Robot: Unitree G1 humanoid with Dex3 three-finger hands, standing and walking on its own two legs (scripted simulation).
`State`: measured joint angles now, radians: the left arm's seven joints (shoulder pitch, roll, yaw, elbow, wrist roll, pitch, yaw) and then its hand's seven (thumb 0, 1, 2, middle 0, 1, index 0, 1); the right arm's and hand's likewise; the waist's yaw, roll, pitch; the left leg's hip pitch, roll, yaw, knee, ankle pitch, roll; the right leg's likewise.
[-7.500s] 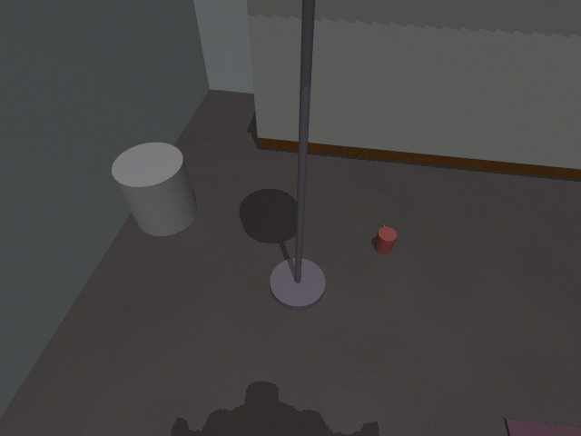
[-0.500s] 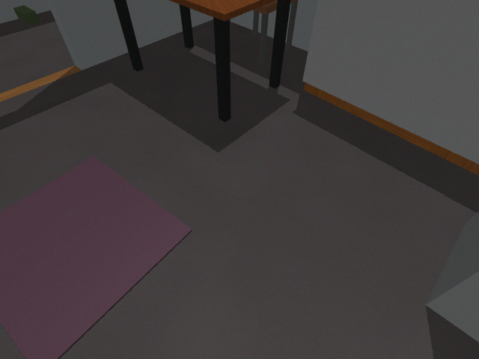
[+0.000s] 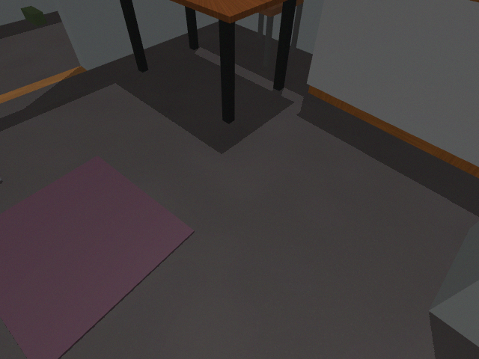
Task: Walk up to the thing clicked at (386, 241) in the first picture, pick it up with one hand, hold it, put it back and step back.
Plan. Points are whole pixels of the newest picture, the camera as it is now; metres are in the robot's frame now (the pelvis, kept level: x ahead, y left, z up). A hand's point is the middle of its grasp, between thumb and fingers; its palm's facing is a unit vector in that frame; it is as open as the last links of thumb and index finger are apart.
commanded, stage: stand
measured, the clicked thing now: out of the picture -0.52 +0.88 -0.73
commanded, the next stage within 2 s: walk up in 0.92 s
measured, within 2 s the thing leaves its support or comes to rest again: neither
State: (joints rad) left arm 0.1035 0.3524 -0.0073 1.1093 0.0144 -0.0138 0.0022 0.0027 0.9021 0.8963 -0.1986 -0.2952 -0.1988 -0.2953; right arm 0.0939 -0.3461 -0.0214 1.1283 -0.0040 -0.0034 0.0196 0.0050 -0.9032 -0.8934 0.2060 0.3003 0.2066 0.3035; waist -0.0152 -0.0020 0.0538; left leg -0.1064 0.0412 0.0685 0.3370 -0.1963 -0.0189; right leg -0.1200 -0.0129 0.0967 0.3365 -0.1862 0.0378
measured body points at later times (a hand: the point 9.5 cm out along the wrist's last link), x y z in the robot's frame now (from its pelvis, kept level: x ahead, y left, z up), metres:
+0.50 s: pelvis +0.00 +0.00 +0.00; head +0.02 +0.00 +0.45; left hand +0.08 +0.30 -0.13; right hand +0.07 -0.30 -0.13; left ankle -0.01 +0.13 -0.75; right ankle +0.00 -0.15 -0.75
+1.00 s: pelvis +0.00 +0.00 +0.00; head +0.01 -0.01 +0.45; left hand +0.08 +0.30 -0.13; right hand +0.08 -0.31 -0.13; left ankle -0.01 +0.13 -0.75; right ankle -0.01 -0.14 -0.73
